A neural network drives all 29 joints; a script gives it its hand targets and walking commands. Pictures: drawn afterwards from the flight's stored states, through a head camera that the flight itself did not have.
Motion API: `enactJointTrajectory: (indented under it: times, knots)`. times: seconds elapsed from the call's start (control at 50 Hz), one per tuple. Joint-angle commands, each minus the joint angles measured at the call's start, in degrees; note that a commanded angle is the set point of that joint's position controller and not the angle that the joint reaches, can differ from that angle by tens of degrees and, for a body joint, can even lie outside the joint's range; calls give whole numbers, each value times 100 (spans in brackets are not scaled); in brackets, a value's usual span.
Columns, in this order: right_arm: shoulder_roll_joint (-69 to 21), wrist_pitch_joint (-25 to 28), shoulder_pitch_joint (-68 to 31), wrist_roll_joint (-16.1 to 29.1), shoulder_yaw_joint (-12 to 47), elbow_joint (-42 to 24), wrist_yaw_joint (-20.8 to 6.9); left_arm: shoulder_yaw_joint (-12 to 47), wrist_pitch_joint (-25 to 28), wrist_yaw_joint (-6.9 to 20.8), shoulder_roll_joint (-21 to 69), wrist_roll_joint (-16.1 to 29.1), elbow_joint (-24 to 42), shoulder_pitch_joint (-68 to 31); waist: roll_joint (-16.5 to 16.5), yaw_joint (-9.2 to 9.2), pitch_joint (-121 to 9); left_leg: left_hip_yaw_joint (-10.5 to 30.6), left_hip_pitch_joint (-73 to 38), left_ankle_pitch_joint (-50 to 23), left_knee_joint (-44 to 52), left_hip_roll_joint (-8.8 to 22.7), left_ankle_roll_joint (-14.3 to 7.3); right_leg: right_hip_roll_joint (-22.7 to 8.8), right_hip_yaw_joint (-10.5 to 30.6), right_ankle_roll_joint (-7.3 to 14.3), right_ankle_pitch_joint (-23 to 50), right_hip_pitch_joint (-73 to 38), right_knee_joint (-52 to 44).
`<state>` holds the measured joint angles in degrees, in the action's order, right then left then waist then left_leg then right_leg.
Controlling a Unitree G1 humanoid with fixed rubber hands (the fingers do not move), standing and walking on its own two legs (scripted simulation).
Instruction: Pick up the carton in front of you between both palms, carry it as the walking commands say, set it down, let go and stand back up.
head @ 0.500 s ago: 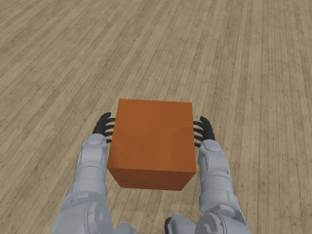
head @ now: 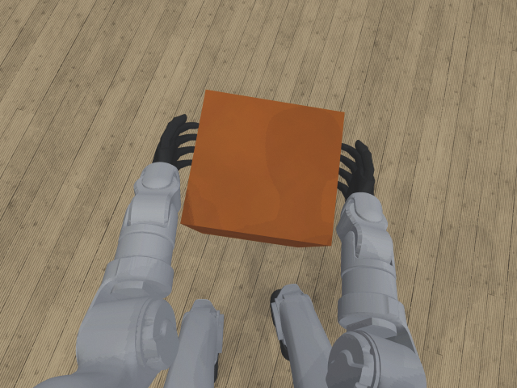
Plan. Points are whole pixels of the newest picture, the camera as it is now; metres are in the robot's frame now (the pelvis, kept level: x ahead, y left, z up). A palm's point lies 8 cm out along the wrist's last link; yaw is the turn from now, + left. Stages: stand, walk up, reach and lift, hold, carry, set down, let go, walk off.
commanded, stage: set down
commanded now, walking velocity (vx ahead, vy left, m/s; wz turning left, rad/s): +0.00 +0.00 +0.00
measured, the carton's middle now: (260, 183) +0.44 -0.05 -0.16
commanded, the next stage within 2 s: none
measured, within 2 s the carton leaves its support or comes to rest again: rests again in 1.40 s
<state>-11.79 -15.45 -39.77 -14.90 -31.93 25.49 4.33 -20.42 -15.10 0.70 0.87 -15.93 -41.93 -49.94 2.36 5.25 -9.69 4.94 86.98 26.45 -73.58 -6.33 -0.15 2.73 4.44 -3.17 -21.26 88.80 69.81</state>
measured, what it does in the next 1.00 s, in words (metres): lowers itself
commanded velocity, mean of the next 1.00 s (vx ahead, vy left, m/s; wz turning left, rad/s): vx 0.00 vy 0.00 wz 0.00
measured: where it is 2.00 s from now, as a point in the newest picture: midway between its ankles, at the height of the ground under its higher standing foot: (249, 349)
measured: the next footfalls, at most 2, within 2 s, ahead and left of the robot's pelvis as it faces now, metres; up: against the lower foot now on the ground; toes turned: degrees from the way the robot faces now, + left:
none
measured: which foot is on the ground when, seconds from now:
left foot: down 0.00-1.00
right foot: down 0.00-1.00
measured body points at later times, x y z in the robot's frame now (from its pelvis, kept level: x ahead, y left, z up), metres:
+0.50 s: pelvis -0.03 +0.00 -0.12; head +0.28 +0.00 +0.20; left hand +0.52 +0.07 -0.25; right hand +0.43 -0.22 -0.24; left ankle +0.04 +0.11 -0.60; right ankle +0.08 -0.14 -0.60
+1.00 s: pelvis -0.04 +0.00 -0.22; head +0.34 +0.00 +0.02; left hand +0.56 +0.05 -0.40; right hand +0.45 -0.23 -0.39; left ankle +0.04 +0.11 -0.60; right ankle +0.08 -0.14 -0.60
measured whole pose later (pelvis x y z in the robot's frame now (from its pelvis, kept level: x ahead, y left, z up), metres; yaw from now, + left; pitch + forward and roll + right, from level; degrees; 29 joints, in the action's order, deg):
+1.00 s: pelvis -0.04 +0.00 -0.22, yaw -1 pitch +44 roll -5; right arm -0.7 -16.4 -73.9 -5.5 -35.8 37.0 9.3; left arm -0.3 -15.8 -3.5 -18.2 -4.1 -64.8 -93.9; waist 1.4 9.7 16.3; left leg 4.6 127.4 34.9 -119.1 -10.5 1.8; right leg 4.8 2.6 -6.2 -29.2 128.2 113.4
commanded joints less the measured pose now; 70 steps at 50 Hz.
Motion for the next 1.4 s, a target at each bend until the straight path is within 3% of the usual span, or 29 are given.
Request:
enactJointTrajectory:
  times: [0.0,0.12,0.26,0.66,0.98,1.02,1.08,1.38]
  knots:
    - [-4670,72,-3614,609,3371,579,-1451,2612,194,1159,5436,602,-387,-2700,336,219,-4874,-255,-1960,-1979,523,-318,122,552,-730,-8,1895,-2429,122]
    - [-4469,131,-4038,730,3221,589,-1382,2735,302,924,5207,765,-371,-3247,463,343,-5476,-288,-1602,-2178,-161,-352,160,563,-814,-80,2007,-1780,802]
    - [-4245,36,-4752,993,3208,470,-1290,2904,240,753,4949,994,-304,-4090,605,455,-5883,-419,-1238,-1796,-867,-426,183,546,-926,-146,1793,-1319,1462]
    - [-3225,-41,-6723,1051,2305,571,-1021,2360,72,735,3832,1081,-1414,-5853,701,747,-5451,-545,287,-841,-2418,-408,78,459,-1175,-234,1304,-429,2911]
    - [-2562,166,-7879,1752,2438,394,-900,3215,258,660,3084,1934,-1357,-7021,937,1078,-5482,-497,317,-1433,-3681,-252,85,294,-1254,-175,1859,-282,4018]
    - [-2683,202,-7886,1890,2470,405,-915,3353,312,662,3171,2027,-1128,-7192,1112,1067,-5377,-515,434,-1649,-3769,-259,82,292,-1182,-111,2129,-251,4107]
    - [-2759,196,-7597,1896,2444,779,-968,3334,377,665,3172,2014,-1217,-7000,1088,982,-5038,-520,603,-1893,-3885,-245,82,311,-1124,-103,2334,-175,4245]
    - [-2339,363,-7272,1490,1802,1413,-1088,2870,532,712,2746,1817,-1832,-6840,963,1083,-3472,-335,1417,-1231,-3929,-218,-48,241,-1073,-60,1557,880,4422]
